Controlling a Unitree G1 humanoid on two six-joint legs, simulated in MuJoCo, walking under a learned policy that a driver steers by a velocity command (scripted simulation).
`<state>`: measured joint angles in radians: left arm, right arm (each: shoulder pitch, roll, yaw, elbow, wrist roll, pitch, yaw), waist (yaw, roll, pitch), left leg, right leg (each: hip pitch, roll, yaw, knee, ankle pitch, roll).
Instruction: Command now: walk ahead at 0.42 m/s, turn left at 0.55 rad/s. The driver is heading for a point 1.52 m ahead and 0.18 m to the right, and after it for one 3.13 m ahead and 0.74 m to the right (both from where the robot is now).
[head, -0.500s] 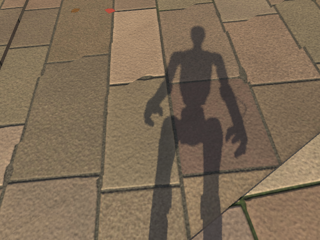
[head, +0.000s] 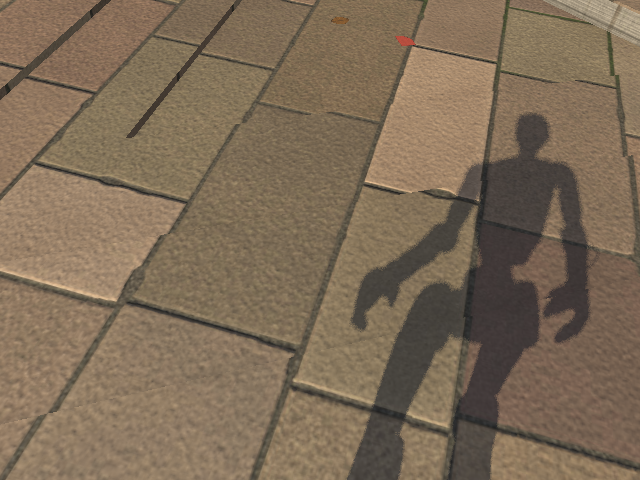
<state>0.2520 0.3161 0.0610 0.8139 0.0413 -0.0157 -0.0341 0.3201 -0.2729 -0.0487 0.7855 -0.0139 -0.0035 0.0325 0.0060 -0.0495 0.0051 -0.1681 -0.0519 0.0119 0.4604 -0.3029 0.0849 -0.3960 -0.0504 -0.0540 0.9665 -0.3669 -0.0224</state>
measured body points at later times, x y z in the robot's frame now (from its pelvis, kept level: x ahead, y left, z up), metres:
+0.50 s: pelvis +0.28 -0.01 -0.02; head +0.32 -0.01 +0.43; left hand +0.36 +0.28 -0.14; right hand +0.36 -0.27 -0.15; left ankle +0.11 +0.08 -0.64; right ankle +0.35 -0.06 -0.74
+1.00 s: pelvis +0.43 +0.03 -0.04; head +0.47 +0.04 +0.41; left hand +0.58 +0.29 -0.17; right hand +0.50 -0.25 -0.15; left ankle +0.53 +0.12 -0.78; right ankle +0.39 -0.07 -0.68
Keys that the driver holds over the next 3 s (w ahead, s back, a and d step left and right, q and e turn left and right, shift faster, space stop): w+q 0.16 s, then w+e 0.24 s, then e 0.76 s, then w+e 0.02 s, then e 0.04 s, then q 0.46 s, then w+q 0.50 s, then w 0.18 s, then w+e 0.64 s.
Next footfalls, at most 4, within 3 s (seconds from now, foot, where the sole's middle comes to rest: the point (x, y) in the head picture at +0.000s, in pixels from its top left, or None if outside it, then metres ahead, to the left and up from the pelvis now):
0.36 right None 0.39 -0.06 -0.79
0.80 left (256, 458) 0.57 0.11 -0.81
1.20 right None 0.43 -0.09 -0.81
1.68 left None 0.46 0.08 -0.81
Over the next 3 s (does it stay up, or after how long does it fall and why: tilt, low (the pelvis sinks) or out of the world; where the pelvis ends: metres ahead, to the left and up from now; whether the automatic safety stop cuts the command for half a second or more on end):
stays up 0.96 0.00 -0.05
